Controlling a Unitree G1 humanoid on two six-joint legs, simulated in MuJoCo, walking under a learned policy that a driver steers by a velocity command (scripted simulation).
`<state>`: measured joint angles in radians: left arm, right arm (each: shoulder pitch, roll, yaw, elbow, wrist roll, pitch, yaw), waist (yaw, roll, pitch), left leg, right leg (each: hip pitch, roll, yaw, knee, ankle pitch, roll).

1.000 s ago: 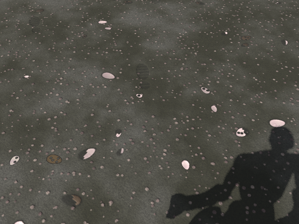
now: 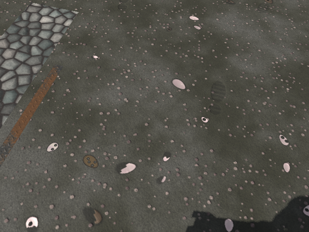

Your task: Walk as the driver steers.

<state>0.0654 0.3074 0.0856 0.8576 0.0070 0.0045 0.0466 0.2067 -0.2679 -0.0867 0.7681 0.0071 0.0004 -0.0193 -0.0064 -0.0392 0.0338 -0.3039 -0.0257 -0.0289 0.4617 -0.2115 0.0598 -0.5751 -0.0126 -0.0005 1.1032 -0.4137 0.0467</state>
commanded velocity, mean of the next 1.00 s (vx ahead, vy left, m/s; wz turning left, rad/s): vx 0.29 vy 0.00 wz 0.34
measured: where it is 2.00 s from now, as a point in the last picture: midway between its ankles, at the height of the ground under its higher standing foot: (108, 154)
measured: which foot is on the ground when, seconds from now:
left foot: down 0.00-0.34, up 0.36-0.76, down 0.78-1.00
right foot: up 0.00-0.32, down 0.34-0.78, up 0.80-1.00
